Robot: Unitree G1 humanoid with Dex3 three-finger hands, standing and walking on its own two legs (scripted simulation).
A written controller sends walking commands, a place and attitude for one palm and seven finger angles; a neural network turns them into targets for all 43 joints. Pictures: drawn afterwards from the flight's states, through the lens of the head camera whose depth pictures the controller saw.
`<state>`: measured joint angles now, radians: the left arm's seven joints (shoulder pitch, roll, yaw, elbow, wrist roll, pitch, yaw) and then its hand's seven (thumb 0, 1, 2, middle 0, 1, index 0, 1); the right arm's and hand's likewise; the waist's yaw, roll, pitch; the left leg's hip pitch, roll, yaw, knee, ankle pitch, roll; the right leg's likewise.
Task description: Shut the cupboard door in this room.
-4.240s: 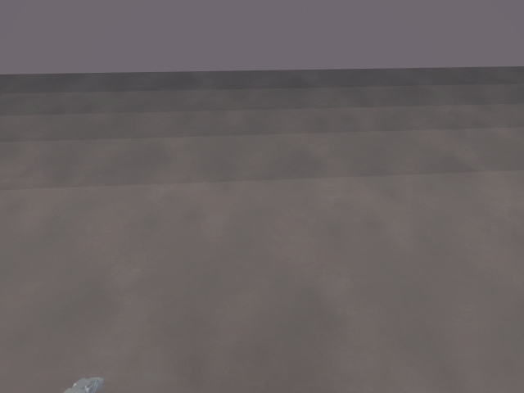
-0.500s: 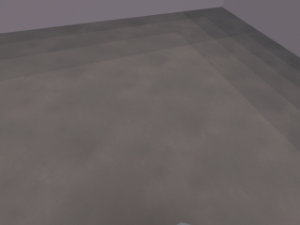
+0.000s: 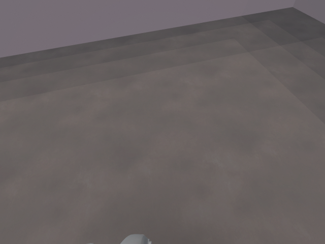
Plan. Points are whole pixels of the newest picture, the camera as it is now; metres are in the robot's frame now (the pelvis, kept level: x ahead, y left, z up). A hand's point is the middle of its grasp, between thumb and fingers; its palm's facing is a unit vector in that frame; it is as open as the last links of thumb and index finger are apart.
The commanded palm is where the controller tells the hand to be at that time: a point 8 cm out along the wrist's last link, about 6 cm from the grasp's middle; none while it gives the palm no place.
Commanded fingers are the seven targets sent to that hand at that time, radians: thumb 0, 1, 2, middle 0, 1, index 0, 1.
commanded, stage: turn or walk to find it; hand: left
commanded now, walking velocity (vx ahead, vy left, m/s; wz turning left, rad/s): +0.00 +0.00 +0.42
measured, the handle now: out of the picture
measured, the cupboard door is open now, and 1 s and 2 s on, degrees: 77 77 77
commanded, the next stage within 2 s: none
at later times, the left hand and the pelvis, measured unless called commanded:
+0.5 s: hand out of the picture +0.01 +0.26 -0.17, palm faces +0.23 -0.94 -0.25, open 7.4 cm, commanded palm none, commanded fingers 0.00 0.90 0.90 -0.20 -0.30 -0.20 -0.30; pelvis -0.02 +0.04 +0.00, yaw +11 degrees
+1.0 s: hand out of the picture -0.08 +0.21 -0.17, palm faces +0.45 -0.86 -0.23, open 7.4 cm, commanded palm none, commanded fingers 0.00 0.90 0.90 -0.20 -0.30 -0.20 -0.30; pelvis -0.05 +0.02 +0.00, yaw +25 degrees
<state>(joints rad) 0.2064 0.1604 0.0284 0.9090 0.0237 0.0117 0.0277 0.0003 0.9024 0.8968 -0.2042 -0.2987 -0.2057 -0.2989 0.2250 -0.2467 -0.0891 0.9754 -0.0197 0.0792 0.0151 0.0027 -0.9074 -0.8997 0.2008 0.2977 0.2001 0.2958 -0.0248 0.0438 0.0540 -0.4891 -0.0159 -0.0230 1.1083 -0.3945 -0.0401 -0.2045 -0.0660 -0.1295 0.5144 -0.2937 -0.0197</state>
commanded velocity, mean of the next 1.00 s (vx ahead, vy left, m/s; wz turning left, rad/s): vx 0.00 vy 0.00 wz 0.42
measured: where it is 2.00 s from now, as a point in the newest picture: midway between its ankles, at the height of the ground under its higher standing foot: outside the picture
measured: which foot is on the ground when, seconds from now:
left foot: up 0.00-0.22, down 0.24-0.66, up 0.68-1.00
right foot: down 0.00-0.24, up 0.26-0.62, down 0.64-1.00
